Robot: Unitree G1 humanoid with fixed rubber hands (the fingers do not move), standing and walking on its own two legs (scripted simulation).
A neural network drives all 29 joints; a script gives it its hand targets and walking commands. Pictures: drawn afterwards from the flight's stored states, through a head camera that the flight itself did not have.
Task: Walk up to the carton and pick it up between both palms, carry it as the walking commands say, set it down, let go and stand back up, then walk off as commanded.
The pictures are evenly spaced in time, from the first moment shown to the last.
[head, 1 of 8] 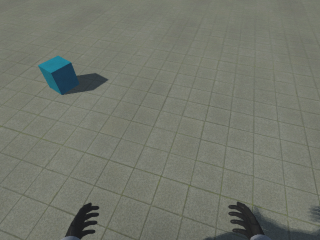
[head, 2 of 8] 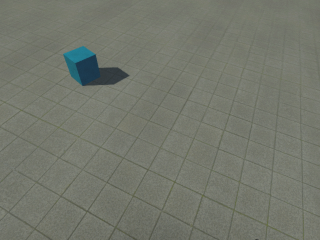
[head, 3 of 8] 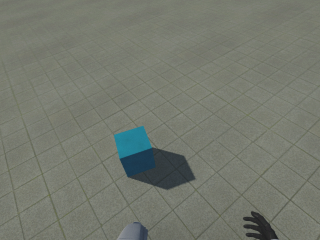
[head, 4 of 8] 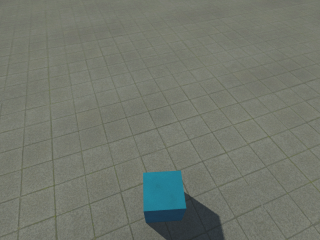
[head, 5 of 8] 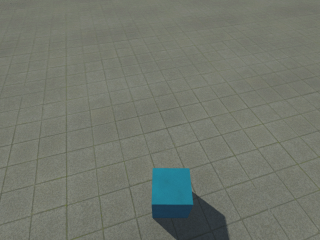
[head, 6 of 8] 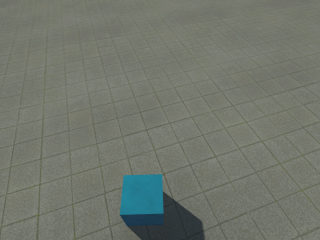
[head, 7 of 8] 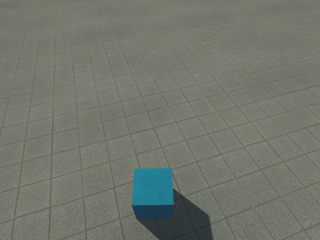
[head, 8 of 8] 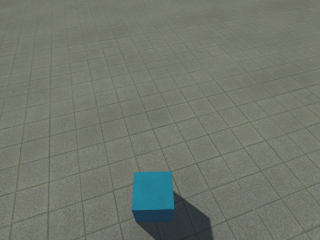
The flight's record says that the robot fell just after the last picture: no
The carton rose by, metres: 0.00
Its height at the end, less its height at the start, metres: +0.00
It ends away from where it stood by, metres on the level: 0.00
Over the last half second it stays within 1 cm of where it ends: yes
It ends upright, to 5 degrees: yes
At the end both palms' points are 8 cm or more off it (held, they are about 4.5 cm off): yes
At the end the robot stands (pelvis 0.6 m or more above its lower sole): yes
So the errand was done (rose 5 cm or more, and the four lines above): no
